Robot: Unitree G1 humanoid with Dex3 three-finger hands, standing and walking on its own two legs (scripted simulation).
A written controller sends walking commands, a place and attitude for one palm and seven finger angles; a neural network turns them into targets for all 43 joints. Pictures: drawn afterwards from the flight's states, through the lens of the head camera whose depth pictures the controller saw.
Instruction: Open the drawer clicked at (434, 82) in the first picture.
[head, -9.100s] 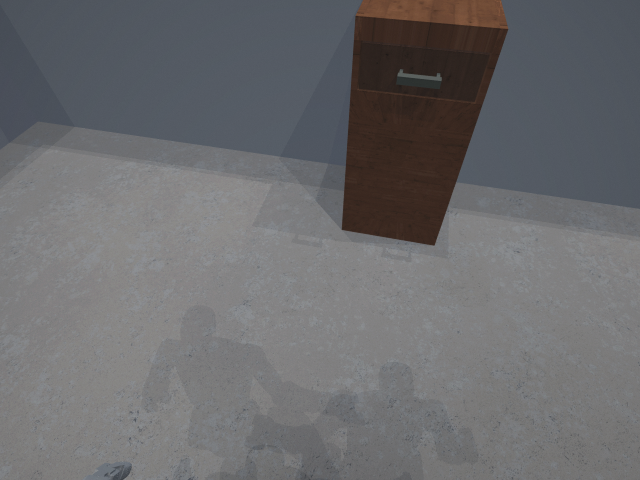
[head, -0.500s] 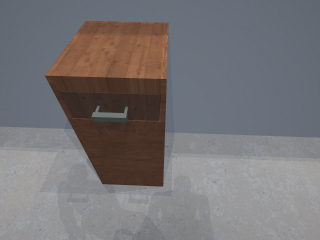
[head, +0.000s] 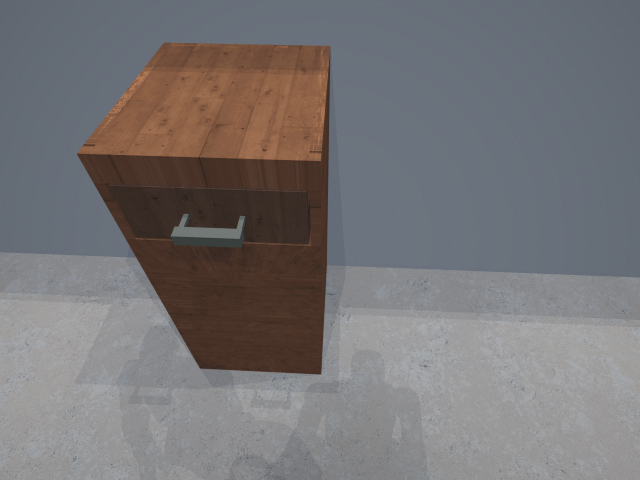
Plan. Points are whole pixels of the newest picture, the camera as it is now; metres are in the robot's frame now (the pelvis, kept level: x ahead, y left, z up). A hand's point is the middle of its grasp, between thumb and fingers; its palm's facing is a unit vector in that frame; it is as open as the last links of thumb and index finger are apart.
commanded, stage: come to a stop and stand still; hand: left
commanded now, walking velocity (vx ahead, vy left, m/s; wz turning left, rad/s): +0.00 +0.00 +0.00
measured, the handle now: (211, 228) +0.53 +0.24 -0.05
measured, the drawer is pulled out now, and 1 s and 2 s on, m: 0.00 0.00 0.00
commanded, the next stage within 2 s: look again from close up in 0.48 s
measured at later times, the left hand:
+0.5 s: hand out of the picture -0.05 +0.13 -0.17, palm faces +0.07 -0.99 -0.13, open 7.4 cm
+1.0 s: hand out of the picture -0.05 +0.19 -0.18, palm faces +0.05 -0.98 -0.19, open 7.4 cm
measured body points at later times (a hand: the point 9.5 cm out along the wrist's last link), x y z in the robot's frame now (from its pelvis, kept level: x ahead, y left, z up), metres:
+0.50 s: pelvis -0.02 -0.02 +0.00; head -0.01 -0.02 +0.45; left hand -0.05 +0.18 -0.16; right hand -0.05 -0.21 -0.16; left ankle -0.06 +0.11 -0.74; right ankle +0.00 -0.10 -0.74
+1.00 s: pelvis -0.06 +0.02 +0.00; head -0.08 +0.01 +0.45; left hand -0.06 +0.24 -0.16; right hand -0.06 -0.19 -0.16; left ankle -0.06 +0.11 -0.74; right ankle +0.00 -0.10 -0.74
